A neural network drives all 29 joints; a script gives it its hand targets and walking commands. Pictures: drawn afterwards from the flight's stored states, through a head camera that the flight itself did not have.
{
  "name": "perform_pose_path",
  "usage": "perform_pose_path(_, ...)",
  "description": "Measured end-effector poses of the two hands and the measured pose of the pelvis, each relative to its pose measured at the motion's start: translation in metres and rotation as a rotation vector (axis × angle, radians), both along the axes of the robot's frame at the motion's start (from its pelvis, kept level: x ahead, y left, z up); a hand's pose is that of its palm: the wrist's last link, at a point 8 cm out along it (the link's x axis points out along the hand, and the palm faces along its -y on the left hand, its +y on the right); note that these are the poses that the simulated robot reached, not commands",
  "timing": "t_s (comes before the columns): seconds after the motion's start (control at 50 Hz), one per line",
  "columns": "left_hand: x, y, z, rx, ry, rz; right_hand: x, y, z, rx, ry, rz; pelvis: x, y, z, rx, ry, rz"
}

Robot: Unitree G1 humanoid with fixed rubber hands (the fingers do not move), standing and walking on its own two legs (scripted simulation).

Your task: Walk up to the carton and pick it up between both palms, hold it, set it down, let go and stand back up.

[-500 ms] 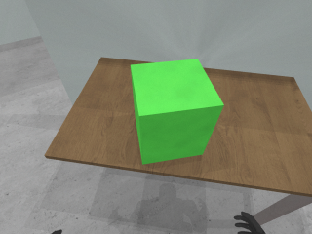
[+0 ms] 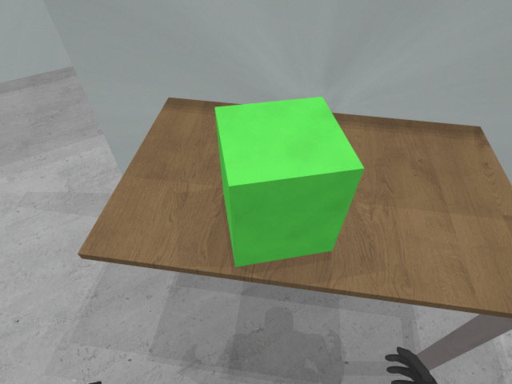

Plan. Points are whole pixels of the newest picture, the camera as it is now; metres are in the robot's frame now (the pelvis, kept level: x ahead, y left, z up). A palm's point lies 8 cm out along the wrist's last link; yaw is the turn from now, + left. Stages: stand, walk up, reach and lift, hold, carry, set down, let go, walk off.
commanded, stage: stand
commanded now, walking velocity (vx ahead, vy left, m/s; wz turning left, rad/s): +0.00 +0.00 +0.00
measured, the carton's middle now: (277, 184) +0.47 +0.02 +0.01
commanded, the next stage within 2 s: none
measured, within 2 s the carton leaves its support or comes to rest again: neither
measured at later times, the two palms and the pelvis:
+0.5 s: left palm out of the picture +0.04 +0.30 -0.10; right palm out of the picture +0.14 -0.24 -0.10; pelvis -0.01 +0.00 +0.00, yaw +0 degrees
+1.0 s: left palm out of the picture +0.04 +0.30 -0.10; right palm out of the picture +0.13 -0.24 -0.10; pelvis -0.01 +0.00 +0.00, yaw +0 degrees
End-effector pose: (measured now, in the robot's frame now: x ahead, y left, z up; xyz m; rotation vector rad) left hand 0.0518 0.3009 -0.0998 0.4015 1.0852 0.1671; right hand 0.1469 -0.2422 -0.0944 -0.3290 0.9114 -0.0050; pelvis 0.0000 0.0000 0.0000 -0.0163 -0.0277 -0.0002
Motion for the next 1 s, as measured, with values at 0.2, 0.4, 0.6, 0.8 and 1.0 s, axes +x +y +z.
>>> perform_pose_path(0.2,-0.008,0.001,-0.001,0.002,0.012,0.007,-0.004,0.0,0.0,0.002,-0.004,0.0,-0.004,0.0,0.0,0.0,-0.006,0.0)
perform_pose_path(0.4,-0.011,0.001,0.0,0.005,0.009,0.007,-0.006,-0.001,0.0,0.003,-0.007,0.0,-0.007,0.0,0.0,0.001,-0.01,0.0)
perform_pose_path(0.6,-0.013,0.001,0.001,0.007,0.011,0.008,-0.009,-0.001,-0.002,0.005,0.0,-0.002,-0.008,0.0,0.0,0.001,-0.011,0.0)
perform_pose_path(0.8,-0.015,0.002,0.001,0.008,0.016,0.01,-0.011,-0.002,-0.003,0.005,0.006,-0.004,-0.009,0.0,0.0,0.001,-0.012,0.0)
perform_pose_path(1.0,-0.016,0.002,0.0,0.008,0.023,0.013,-0.014,-0.002,-0.005,0.003,0.018,-0.008,-0.008,0.0,0.0,0.001,-0.012,0.0)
